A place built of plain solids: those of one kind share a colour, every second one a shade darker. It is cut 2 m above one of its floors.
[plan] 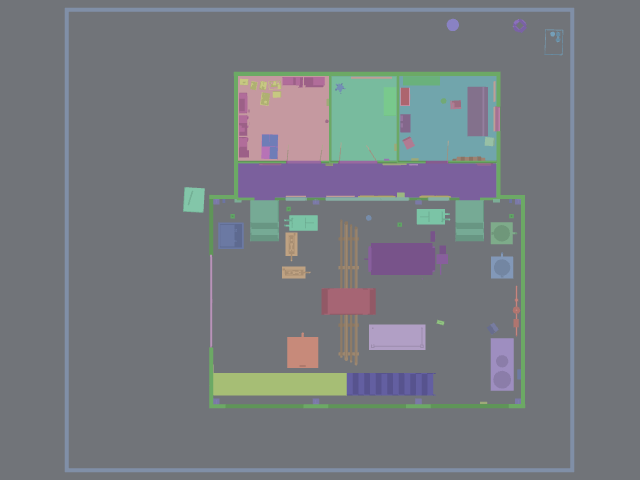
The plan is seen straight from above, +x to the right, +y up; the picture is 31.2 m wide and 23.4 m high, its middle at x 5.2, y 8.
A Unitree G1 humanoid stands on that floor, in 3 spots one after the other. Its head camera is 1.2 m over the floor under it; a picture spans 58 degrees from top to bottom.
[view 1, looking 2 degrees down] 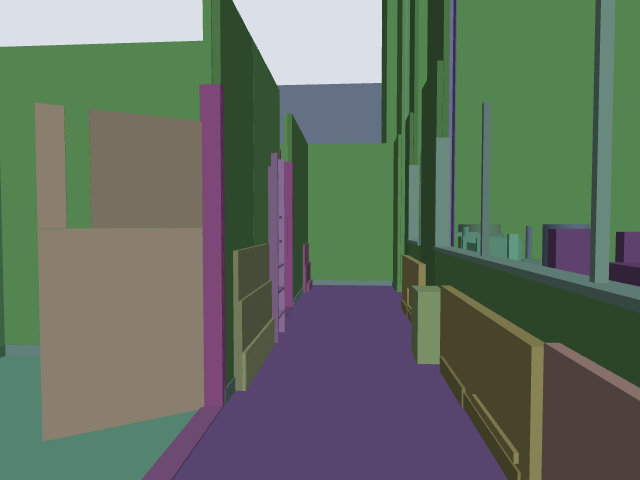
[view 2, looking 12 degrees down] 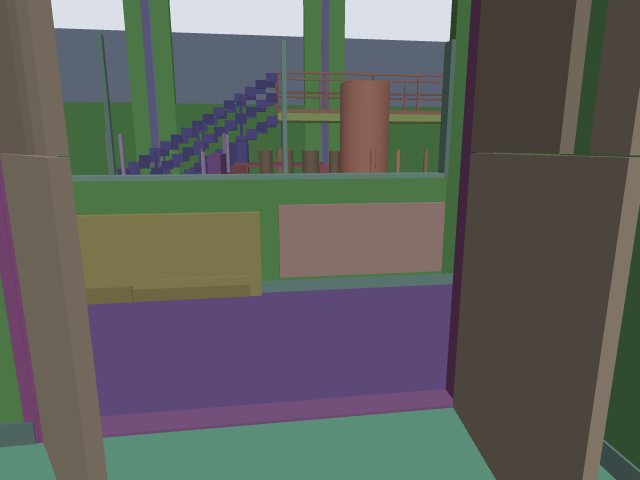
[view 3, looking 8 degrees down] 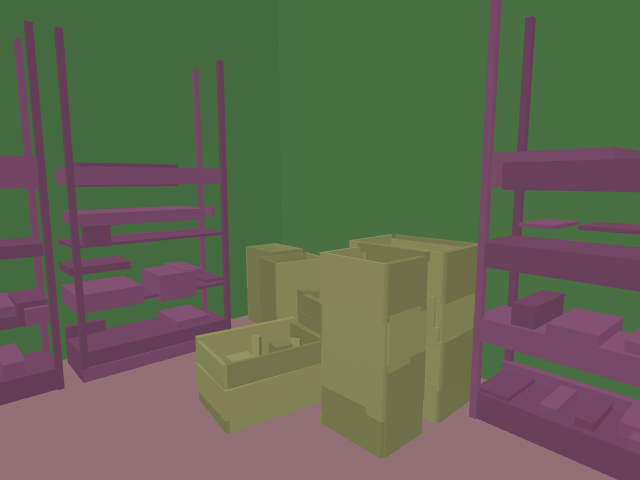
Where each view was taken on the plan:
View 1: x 5.20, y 10.90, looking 4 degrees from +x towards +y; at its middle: wall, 8.63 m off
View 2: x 7.05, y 13.60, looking -98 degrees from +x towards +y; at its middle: radiator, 3.55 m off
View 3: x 4.40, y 13.60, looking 138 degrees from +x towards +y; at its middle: wall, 3.62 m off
